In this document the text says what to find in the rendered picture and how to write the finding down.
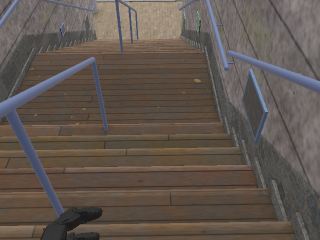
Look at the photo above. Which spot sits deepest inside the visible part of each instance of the robot left hand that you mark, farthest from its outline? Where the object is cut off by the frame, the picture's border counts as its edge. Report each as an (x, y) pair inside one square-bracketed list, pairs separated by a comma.
[(69, 220)]

